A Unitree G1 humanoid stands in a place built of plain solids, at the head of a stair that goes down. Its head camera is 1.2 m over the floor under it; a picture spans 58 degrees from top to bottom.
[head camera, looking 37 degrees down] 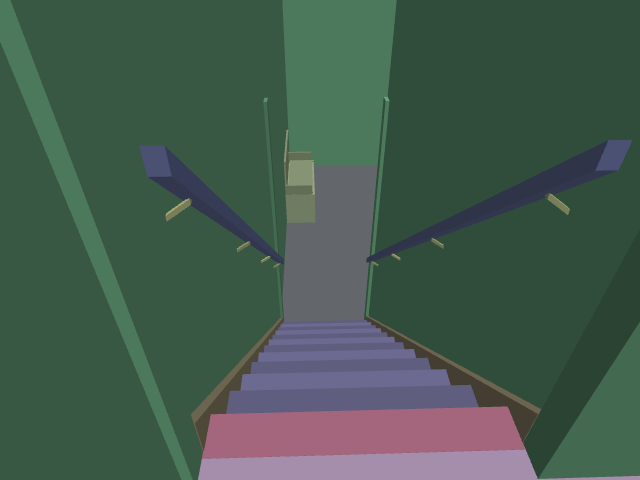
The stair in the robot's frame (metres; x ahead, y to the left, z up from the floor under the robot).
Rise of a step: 0.21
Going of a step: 0.22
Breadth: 0.90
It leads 2 degrees to the left of straight ahead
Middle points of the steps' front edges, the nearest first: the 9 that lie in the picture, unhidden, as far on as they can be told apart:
0.74 -0.12 0.00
0.96 -0.12 -0.21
1.18 -0.11 -0.42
1.40 -0.10 -0.62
1.62 -0.10 -0.82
1.84 -0.09 -1.03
2.06 -0.08 -1.24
2.28 -0.08 -1.44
2.50 -0.07 -1.65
